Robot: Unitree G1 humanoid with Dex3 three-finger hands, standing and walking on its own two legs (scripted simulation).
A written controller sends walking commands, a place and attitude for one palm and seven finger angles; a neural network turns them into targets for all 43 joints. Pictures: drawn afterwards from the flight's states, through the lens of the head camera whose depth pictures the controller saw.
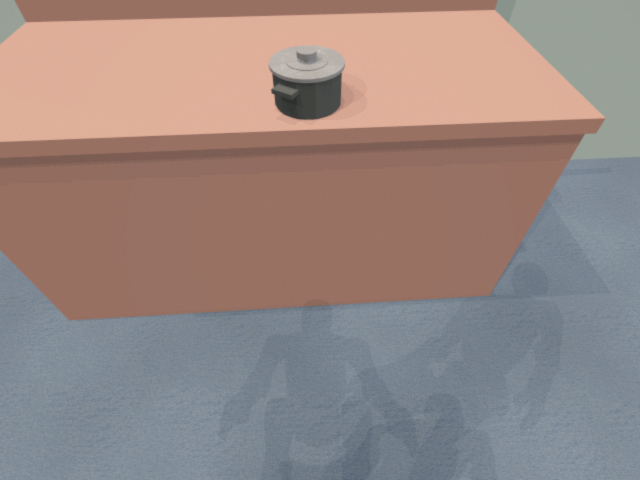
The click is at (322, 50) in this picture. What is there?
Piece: lid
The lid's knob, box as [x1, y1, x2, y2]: [296, 46, 316, 60]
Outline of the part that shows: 296,50 297,57 299,59 309,60 316,56 316,49 311,46 302,46 297,48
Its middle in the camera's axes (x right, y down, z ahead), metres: -0.03 -0.40 +0.84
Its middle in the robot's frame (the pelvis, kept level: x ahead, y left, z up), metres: +0.91 +0.08 +0.11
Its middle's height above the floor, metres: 0.89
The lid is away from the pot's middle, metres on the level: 0.00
